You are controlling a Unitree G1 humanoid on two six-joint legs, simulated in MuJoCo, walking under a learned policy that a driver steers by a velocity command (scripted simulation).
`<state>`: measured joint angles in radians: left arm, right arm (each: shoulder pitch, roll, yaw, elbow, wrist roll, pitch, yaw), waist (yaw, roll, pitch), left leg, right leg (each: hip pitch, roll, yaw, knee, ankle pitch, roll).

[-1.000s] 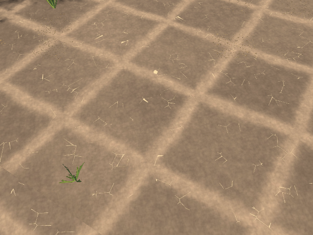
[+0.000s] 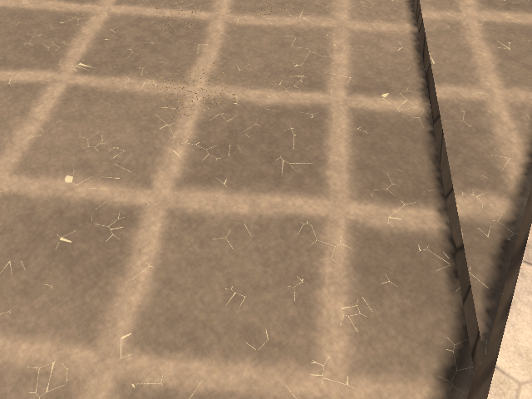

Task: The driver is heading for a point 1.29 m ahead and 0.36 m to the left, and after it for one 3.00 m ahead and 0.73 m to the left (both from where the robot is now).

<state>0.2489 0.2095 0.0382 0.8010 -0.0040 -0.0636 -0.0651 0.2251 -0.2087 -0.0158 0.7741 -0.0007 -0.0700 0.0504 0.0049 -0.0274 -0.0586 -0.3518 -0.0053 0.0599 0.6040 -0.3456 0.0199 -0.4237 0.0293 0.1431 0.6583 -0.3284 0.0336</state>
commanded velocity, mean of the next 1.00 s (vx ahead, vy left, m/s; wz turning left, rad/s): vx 0.25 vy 0.00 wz -0.02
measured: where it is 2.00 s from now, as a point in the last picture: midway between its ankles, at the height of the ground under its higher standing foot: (266, 323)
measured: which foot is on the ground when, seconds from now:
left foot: down 0.00-0.58, up 0.60-1.00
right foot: down 0.00-0.32, up 0.34-0.56, down 0.58-1.00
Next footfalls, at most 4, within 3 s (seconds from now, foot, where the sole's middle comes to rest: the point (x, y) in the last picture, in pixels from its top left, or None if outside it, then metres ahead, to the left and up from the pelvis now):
0.58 right None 0.09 -0.11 -0.76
1.02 left None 0.48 0.06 -0.84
1.44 right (325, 336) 0.70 -0.14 -0.84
1.96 left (200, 294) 0.83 0.23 -0.84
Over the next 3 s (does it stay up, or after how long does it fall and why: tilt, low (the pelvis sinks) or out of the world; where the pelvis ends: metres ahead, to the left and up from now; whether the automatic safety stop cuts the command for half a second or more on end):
stays up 1.21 0.43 -0.08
